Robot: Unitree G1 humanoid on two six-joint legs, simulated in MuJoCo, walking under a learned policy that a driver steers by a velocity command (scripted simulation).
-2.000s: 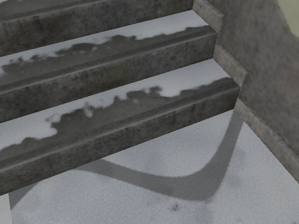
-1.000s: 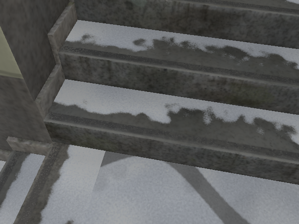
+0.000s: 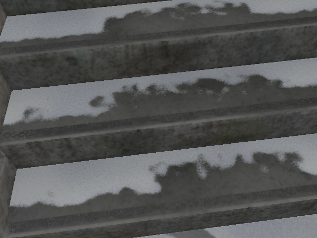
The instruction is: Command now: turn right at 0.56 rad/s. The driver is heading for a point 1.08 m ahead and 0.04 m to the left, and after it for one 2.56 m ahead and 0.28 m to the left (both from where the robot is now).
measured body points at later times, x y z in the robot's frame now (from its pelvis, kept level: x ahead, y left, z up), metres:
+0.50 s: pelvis +0.07 +0.04 +0.01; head +0.09 +0.06 +0.46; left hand +0.26 +0.26 -0.13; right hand +0.01 -0.22 -0.12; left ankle +0.02 +0.15 -0.74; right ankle +0.09 -0.11 -0.70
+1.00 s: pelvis +0.24 -0.03 +0.00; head +0.24 -0.03 +0.45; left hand +0.27 +0.21 -0.14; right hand +0.30 -0.29 -0.13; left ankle +0.30 +0.07 -0.66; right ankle +0.15 -0.09 -0.74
